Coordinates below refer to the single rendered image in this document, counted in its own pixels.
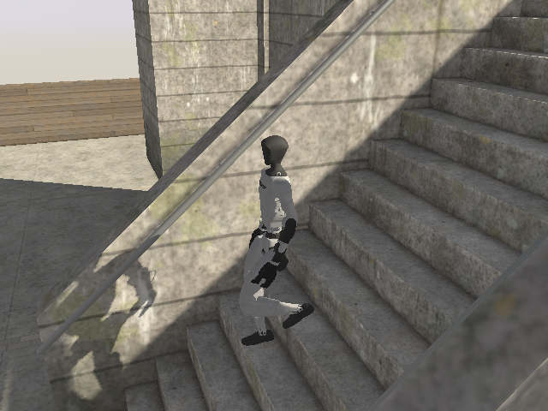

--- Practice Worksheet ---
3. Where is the left robot upper arm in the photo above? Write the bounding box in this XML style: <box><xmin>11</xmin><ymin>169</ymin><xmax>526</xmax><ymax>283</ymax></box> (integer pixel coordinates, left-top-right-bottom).
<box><xmin>273</xmin><ymin>177</ymin><xmax>297</xmax><ymax>227</ymax></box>

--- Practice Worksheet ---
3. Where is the left robot hand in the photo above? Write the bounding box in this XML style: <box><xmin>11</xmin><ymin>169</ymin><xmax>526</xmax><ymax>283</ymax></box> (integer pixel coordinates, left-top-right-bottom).
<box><xmin>251</xmin><ymin>262</ymin><xmax>277</xmax><ymax>288</ymax></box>

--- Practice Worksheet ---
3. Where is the robot torso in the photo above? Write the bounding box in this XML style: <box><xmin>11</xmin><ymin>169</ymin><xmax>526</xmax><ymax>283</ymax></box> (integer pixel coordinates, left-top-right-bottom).
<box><xmin>259</xmin><ymin>166</ymin><xmax>291</xmax><ymax>253</ymax></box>

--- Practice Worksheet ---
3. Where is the humanoid robot head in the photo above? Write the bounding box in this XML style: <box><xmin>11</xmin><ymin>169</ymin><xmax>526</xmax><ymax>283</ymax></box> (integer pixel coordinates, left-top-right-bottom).
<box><xmin>261</xmin><ymin>135</ymin><xmax>289</xmax><ymax>176</ymax></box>

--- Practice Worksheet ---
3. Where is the robot left forearm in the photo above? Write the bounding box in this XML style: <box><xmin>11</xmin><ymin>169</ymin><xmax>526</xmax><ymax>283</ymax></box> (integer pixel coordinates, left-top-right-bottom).
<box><xmin>268</xmin><ymin>218</ymin><xmax>296</xmax><ymax>266</ymax></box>

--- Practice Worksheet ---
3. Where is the right robot hand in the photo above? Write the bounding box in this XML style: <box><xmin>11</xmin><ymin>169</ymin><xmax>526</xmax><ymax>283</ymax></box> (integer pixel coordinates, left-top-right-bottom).
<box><xmin>249</xmin><ymin>228</ymin><xmax>266</xmax><ymax>253</ymax></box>

